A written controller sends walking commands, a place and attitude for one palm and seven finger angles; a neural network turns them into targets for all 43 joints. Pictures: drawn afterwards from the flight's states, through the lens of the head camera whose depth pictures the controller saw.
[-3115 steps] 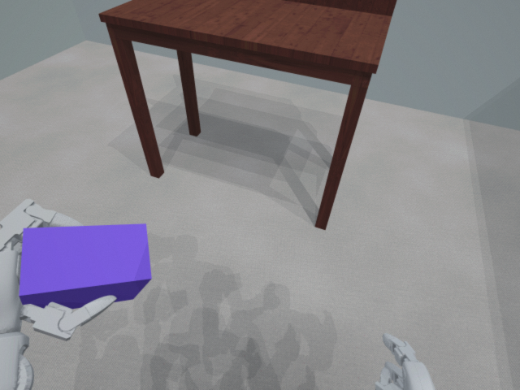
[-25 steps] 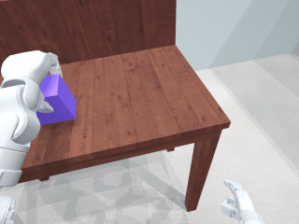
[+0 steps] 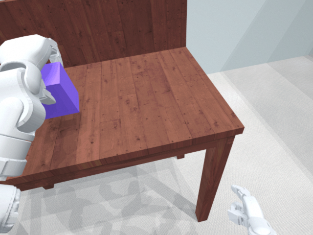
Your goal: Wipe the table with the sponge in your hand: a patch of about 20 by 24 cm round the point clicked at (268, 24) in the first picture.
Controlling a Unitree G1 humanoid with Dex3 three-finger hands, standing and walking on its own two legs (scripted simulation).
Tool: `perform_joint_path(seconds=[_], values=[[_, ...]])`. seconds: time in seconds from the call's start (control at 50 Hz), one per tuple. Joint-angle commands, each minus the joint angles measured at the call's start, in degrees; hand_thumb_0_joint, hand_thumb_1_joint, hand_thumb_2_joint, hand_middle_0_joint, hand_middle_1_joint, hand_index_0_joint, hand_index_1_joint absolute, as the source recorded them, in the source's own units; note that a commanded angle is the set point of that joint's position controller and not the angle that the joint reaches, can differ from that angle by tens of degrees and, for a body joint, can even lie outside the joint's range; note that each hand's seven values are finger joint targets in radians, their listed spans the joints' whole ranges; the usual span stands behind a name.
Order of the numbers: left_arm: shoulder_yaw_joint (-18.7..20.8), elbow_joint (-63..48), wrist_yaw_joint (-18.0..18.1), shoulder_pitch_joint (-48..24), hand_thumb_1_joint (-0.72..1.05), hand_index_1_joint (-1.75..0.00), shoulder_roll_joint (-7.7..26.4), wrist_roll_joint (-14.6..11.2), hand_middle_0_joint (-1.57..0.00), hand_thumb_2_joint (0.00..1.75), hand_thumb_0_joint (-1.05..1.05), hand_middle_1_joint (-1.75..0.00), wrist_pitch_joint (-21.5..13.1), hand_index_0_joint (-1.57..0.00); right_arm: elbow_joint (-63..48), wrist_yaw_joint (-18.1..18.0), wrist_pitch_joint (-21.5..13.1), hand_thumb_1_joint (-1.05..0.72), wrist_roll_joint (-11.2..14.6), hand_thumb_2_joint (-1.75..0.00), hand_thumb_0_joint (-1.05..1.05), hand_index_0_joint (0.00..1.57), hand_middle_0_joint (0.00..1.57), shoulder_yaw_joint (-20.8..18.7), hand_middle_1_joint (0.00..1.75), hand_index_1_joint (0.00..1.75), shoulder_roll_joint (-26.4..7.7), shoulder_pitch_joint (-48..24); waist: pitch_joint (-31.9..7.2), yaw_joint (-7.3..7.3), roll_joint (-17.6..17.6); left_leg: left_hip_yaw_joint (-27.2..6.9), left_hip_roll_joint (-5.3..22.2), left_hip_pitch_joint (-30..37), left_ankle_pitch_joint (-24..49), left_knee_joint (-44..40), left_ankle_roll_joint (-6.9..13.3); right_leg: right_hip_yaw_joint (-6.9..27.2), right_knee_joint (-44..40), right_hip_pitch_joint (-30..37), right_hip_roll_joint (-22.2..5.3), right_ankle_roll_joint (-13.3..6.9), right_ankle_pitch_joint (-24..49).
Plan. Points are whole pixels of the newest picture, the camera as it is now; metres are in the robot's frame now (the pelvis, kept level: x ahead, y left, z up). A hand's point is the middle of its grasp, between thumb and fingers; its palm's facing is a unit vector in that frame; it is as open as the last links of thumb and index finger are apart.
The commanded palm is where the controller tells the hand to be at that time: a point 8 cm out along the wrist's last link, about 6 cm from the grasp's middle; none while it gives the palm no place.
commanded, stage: lift the sponge slowly off the table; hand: left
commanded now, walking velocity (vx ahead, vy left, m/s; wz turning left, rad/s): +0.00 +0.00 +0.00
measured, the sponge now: (50, 97) +0.34 +0.32 +0.20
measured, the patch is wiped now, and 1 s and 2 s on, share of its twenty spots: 1.00 1.00 1.00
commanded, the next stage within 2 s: bring the sponge back beside the body in 0.10 s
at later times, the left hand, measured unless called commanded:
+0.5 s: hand (38, 85) +0.31 +0.30 +0.26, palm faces +0.20 -0.01 -0.98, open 10.3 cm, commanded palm +0.25 +0.30 +0.33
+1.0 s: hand (25, 108) +0.25 +0.29 +0.26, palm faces +0.26 -0.04 -0.96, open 10.3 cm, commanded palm +0.19 +0.29 +0.32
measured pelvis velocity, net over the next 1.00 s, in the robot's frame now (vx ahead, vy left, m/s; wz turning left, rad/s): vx -0.01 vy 0.01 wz -0.03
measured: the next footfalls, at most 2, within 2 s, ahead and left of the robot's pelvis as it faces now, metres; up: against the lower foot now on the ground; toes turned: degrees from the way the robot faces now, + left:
none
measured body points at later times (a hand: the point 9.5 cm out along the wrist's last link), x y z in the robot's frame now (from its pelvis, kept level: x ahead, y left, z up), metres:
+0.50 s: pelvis +0.01 +0.01 +0.00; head +0.00 -0.04 +0.45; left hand +0.29 +0.29 +0.32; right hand +0.25 -0.19 -0.09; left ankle -0.01 +0.10 -0.74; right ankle +0.01 -0.09 -0.74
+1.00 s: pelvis -0.01 +0.01 +0.00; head -0.04 -0.04 +0.45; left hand +0.23 +0.28 +0.31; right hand +0.26 -0.16 -0.06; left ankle -0.01 +0.10 -0.74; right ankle +0.01 -0.09 -0.74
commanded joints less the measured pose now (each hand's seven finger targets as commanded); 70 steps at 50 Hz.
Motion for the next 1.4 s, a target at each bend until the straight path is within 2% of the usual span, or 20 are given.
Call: perform_joint_path(seconds=[0.0,0.06,0.26,0.38,0.4,0.52,0.58,0.6,0.62,0.68,0.72,0.78,0.8,0.88,0.92,1.08,1.1,1.16,1.3,1.38], values=[[9.3,-11.4,1.0,-26.2,0.1,-1.6,17.5,2.9,-1.2,1.3,0.0,-1.6,-0.9,-1.2,-10.1,-0.4,-3.5,-0.9,-0.5,-0.9,0.0,0.2,0.2,-2.2,0.3,0.3,-5.2,-10.4,-20.0,-0.07,-2.0,-1.0,0.6,0.3,16.8,-1.9,-0.1,4.0,-0.9,12.2,-2.2,-1.7,12.6],[8.7,-9.7,0.2,-23.1,0.1,-1.6,16.3,2.0,-1.2,1.3,0.0,-1.6,-1.5,-1.2,-10.0,-0.3,-2.6,-0.9,-0.4,-0.9,0.0,0.2,0.2,-2.4,0.3,0.3,-5.6,-10.5,-16.2,-0.24,-2.7,-1.3,1.0,-0.7,14.7,-2.6,-0.2,3.8,-1.6,10.4,-2.2,-1.4,11.3],[14.2,-18.6,2.0,-17.0,0.1,-1.6,18.5,0.1,-1.2,1.3,0.0,-1.6,-3.7,-1.2,-11.5,0.4,-2.6,-0.9,-0.9,-0.9,0.0,0.2,0.2,-3.0,0.3,0.3,-5.1,-11.0,-19.9,1.78,-2.2,-1.2,1.1,0.3,19.3,-1.5,-0.5,4.5,0.5,13.1,-2.2,-1.8,15.4],[17.1,-26.3,3.6,-8.1,0.1,-1.6,18.3,-2.3,-1.2,1.3,0.0,-1.6,-0.8,-1.2,-12.3,1.4,-2.1,-0.9,-0.3,-0.9,0.0,0.2,0.2,-3.0,0.3,0.3,-5.0,-14.1,-19.2,2.48,0.5,-1.3,1.5,0.7,22.1,-0.6,-0.8,6.0,0.8,12.4,-1.5,-2.1,17.4],[17.9,-27.3,3.9,-7.8,0.1,-1.6,19.3,-1.5,-1.2,1.3,0.0,-1.6,-0.3,-1.2,-12.5,1.3,-2.1,-0.9,-0.7,-0.9,0.0,0.2,0.2,-2.5,0.3,0.3,-4.5,-11.9,-20.2,2.89,-3.1,-0.9,1.4,-0.2,23.6,-0.3,-0.9,5.0,2.1,14.0,-2.2,-1.8,18.8],[15.4,-27.6,4.9,-3.4,0.1,-1.6,15.6,-3.1,-1.2,1.3,0.0,-1.6,1.5,-1.2,-11.7,1.0,-1.4,-0.9,-0.1,-0.9,0.0,0.2,0.2,-2.1,0.3,0.3,-4.2,-13.6,-13.2,1.36,-2.7,-1.2,1.8,-0.1,18.0,-1.9,-0.9,4.4,-0.1,9.3,-1.1,-1.4,12.5],[15.6,-32.4,5.7,-5.5,0.1,-1.6,16.4,-3.3,-1.2,1.3,0.0,-1.6,1.8,-1.2,-12.4,0.7,-2.1,-0.9,0.2,-0.9,0.0,0.2,0.2,-1.9,0.3,0.3,-4.4,-17.0,-14.7,1.9,1.0,-1.9,1.8,1.4,15.6,-2.1,-0.8,6.4,-0.8,8.4,-0.5,-2.0,10.0],[15.3,-31.9,5.9,-6.4,0.1,-1.6,16.8,-2.0,-1.2,1.3,0.0,-1.6,1.9,-1.2,-12.3,0.5,-2.2,-0.9,-0.4,-0.9,0.0,0.2,0.2,-1.5,0.3,0.3,-4.1,-13.8,-16.8,2.12,-1.8,-1.5,1.5,0.6,17.4,-1.9,-0.9,4.8,0.5,10.7,-1.4,-1.8,11.1],[13.8,-29.5,5.7,-4.0,0.1,-1.6,14.7,-2.6,-1.2,1.3,0.0,-1.6,2.3,-1.2,-11.3,0.5,-1.8,-0.9,-0.2,-0.9,0.0,0.2,0.2,-1.7,0.3,0.3,-3.9,-14.4,-13.6,1.23,-1.4,-1.4,1.8,1.1,16.3,-2.7,-1.0,4.2,-0.7,8.8,-0.8,-1.6,10.0],[14.8,-33.9,6.1,-4.8,0.1,-1.6,15.8,-2.8,-1.2,1.3,0.0,-1.6,2.3,-1.2,-12.3,0.3,-2.1,-0.9,0.0,-0.9,0.0,0.2,0.2,-1.5,0.3,0.3,-4.1,-17.5,-15.1,2.09,1.8,-2.3,1.9,1.9,13.5,-3.1,-1.0,6.4,-1.3,8.7,-0.2,-2.1,7.6],[13.8,-30.6,6.1,-2.4,0.1,-1.6,14.6,-2.5,-1.2,1.3,0.0,-1.6,2.6,-1.2,-11.3,0.3,-1.9,-0.9,-0.5,-0.9,0.0,0.2,0.2,-1.3,0.3,0.3,-3.5,-15.2,-13.4,1.73,-0.8,-1.5,1.9,1.0,13.7,-3.5,-1.0,4.6,-1.2,9.2,-0.8,-1.7,7.6],[16.9,-36.2,6.5,-0.7,0.1,-1.6,17.4,-2.5,-1.2,1.3,0.0,-1.6,2.6,-1.2,-12.5,0.5,-1.7,-0.9,-0.4,-0.9,0.0,0.2,0.2,-1.2,0.3,0.3,-3.9,-18.1,-15.8,2.92,1.9,-2.2,1.9,1.5,13.9,-3.3,-1.1,7.2,-1.0,10.1,-0.1,-2.4,8.3],[16.0,-36.5,6.4,-1.1,0.1,-1.6,16.8,-2.0,-1.2,1.3,0.0,-1.6,2.8,-1.2,-12.7,0.5,-1.9,-0.9,-0.9,-0.9,0.0,0.2,0.2,-0.8,0.3,0.3,-3.3,-16.1,-16.6,3.16,-0.3,-1.3,1.5,0.5,15.4,-3.0,-1.1,5.1,0.1,11.5,-1.0,-1.9,9.2],[18.3,-39.1,6.9,4.7,0.1,-1.6,17.0,-3.8,-1.2,1.3,0.0,-1.6,2.8,-1.2,-12.9,0.9,-1.3,-0.9,-0.4,-0.9,0.0,0.2,0.2,-1.0,0.3,0.3,-3.5,-18.9,-14.0,3.39,1.8,-2.1,2.1,0.6,12.9,-3.4,-1.2,7.4,-1.0,9.7,0.0,-2.1,7.2],[17.4,-35.4,7.1,7.9,0.1,-1.6,15.3,-4.1,-1.2,1.3,0.0,-1.6,3.0,-1.2,-11.8,0.8,-1.0,-0.9,-0.8,-0.9,0.0,0.2,0.2,-1.0,0.3,0.3,-3.2,-16.7,-11.0,2.74,-1.4,-1.2,2.0,-0.5,11.9,-3.6,-1.1,5.8,-1.4,8.9,-0.5,-1.5,5.9],[20.4,-44.5,8.8,13.7,0.1,-1.6,16.3,-6.1,-1.2,1.3,0.0,-1.6,2.4,-1.2,-13.7,0.8,-1.8,-0.9,-0.2,-0.9,0.0,0.2,0.2,-1.3,0.3,0.3,-3.5,-19.9,-12.2,3.59,1.3,-1.9,1.9,0.2,9.9,-2.6,-0.9,9.1,-1.8,8.4,-0.1,-1.8,3.9],[20.7,-44.4,9.2,13.5,0.1,-1.6,17.0,-5.4,-1.2,1.3,0.0,-1.6,2.3,-1.2,-13.7,0.8,-2.1,-0.9,-0.9,-0.9,0.0,0.2,0.2,-1.1,0.3,0.3,-3.2,-17.4,-13.7,4.14,-1.9,-1.3,1.5,-0.8,11.7,-2.0,-0.9,7.5,-0.3,10.3,-1.2,-1.5,5.3],[20.9,-45.2,9.7,17.4,0.1,-1.6,16.4,-6.8,-1.2,1.3,0.0,-1.6,1.8,-1.2,-13.0,0.5,-1.6,-0.9,-0.8,-0.9,0.0,0.2,0.2,-1.7,0.3,0.3,-3.8,-18.2,-9.3,3.52,-0.9,-1.3,1.6,-1.0,8.1,-2.5,-1.0,8.4,-1.9,7.7,-0.9,-1.2,2.2],[22.7,-50.3,12.5,20.5,0.1,-1.6,16.5,-6.8,-1.2,1.3,0.0,-1.6,1.3,-1.2,-13.9,0.3,-3.2,-0.9,-1.2,-0.9,0.0,0.2,0.2,-1.5,0.3,0.3,-2.9,-18.0,-11.0,4.52,0.0,-1.0,1.3,-0.9,7.2,-1.3,-1.1,9.6,-1.6,8.2,-1.2,-1.4,-1.3],[24.2,-51.7,13.3,26.5,0.1,-1.6,15.4,-8.7,-1.2,1.3,0.0,-1.6,1.1,-1.2,-14.2,0.4,-2.9,-0.9,-0.5,-0.9,0.0,0.2,0.2,-1.9,0.3,0.3,-3.1,-20.2,-7.3,3.68,-0.1,-1.5,1.5,-0.6,3.9,-1.4,-1.3,12.7,-4.1,5.6,-0.4,-1.5,-5.8]])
